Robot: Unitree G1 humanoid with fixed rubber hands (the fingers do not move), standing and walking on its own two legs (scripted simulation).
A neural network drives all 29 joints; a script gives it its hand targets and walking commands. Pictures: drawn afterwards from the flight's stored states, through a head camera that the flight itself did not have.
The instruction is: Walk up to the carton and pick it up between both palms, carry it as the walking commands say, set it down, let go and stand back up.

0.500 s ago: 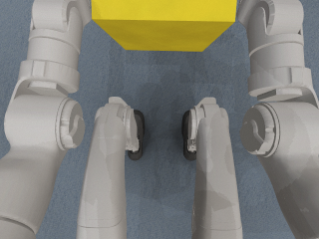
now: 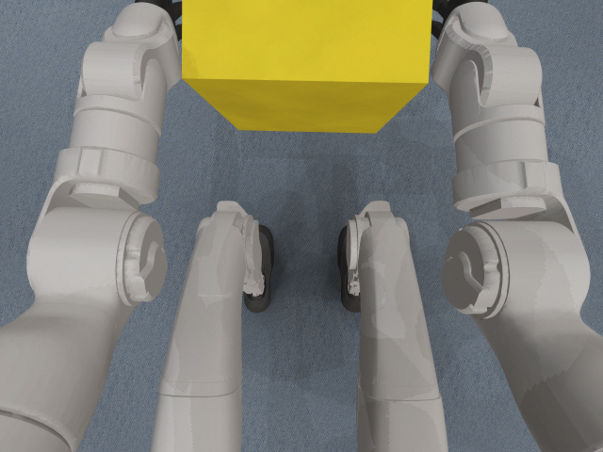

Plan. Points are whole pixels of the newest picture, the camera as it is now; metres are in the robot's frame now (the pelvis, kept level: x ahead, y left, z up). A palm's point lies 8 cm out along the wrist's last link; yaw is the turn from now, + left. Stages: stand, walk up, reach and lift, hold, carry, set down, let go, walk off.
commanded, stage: reach and lift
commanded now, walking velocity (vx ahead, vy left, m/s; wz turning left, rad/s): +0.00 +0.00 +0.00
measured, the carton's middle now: (308, 26) +0.56 +0.00 -0.11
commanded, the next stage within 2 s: none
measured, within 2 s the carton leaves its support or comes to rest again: neither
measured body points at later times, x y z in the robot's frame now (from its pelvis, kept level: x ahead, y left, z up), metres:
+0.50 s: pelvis +0.00 +0.00 +0.06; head +0.25 -0.01 +0.42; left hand +0.52 +0.15 +0.01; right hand +0.51 -0.15 +0.02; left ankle +0.17 +0.11 -0.51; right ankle +0.17 -0.12 -0.51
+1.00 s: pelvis +0.01 +0.00 +0.12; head +0.22 -0.01 +0.52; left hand +0.49 +0.15 +0.09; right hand +0.49 -0.15 +0.10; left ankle +0.17 +0.11 -0.51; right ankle +0.17 -0.12 -0.51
